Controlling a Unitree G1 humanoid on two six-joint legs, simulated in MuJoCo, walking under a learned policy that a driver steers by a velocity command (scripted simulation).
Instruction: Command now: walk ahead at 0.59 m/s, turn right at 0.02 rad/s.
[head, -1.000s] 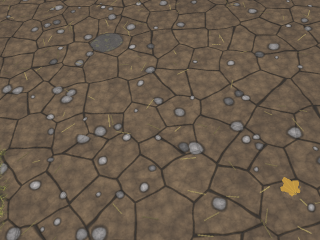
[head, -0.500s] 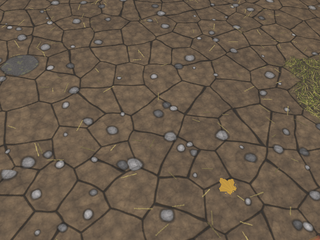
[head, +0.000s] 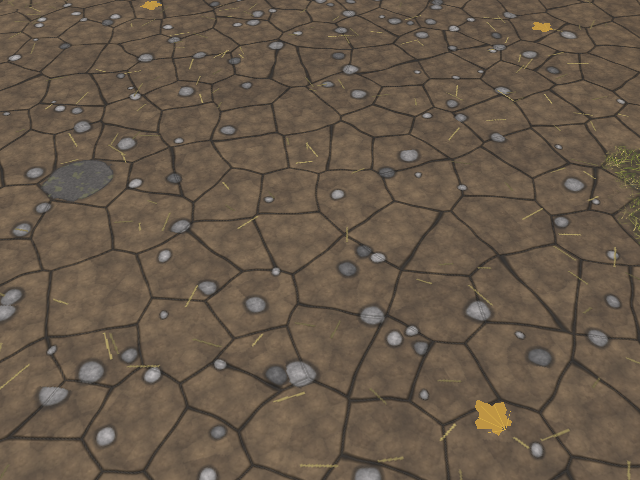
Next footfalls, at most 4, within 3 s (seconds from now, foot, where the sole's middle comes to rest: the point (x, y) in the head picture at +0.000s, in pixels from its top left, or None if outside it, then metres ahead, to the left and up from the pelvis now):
0.10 left None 0.11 0.13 -0.78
0.58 right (368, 469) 0.56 -0.05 -0.78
1.06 left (288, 313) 0.96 0.14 -0.78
1.48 right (271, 192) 1.41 0.22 -0.78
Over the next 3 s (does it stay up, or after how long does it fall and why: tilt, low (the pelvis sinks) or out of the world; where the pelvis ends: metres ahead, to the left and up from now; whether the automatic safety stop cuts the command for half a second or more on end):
stays up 2.36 0.81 0.00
